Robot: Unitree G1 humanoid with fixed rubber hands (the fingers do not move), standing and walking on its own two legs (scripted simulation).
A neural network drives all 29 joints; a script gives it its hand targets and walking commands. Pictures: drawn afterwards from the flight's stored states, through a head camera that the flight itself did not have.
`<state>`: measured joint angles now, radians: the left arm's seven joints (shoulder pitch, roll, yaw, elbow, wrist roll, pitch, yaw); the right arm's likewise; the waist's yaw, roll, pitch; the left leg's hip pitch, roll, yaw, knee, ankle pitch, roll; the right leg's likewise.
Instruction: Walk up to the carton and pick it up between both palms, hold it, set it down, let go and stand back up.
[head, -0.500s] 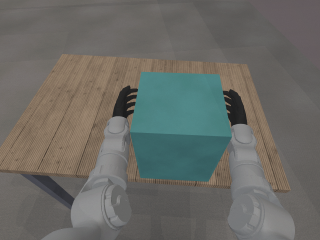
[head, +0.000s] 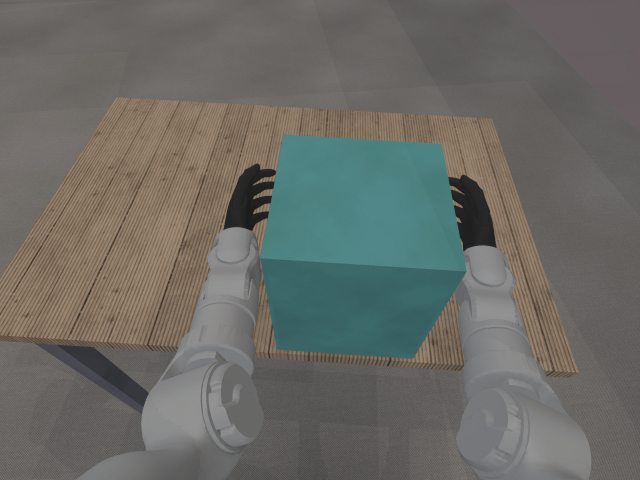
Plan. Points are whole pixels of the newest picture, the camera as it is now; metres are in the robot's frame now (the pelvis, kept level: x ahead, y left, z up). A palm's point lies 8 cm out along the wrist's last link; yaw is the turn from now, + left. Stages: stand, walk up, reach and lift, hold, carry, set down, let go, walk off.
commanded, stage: set down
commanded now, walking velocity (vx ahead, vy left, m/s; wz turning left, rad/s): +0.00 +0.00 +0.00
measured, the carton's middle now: (352, 254) +0.42 +0.00 +0.01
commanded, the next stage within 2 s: none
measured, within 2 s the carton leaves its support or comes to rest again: rests again in 0.14 s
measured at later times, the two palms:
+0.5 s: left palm (237, 221) +0.44 +0.16 +0.06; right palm (466, 222) +0.44 -0.15 +0.07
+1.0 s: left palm (198, 242) +0.40 +0.21 +0.05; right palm (506, 236) +0.42 -0.20 +0.07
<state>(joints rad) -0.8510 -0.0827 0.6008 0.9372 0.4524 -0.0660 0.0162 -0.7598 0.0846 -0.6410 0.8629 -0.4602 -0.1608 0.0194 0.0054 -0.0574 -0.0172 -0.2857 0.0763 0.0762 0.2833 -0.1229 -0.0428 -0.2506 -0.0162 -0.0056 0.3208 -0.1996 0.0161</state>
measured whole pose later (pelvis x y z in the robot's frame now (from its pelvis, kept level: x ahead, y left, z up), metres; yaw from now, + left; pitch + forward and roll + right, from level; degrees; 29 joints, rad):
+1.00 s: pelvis -0.03 +0.01 -0.02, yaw -1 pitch +20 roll -1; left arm -1.00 0.22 -0.03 1.49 -0.26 -0.33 0.09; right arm -1.02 -0.33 0.14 1.44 0.38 -0.25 0.00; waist 0.04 0.00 -0.24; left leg -0.71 0.11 0.06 0.54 -0.18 -0.04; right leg -0.64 0.01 0.00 0.51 -0.22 0.01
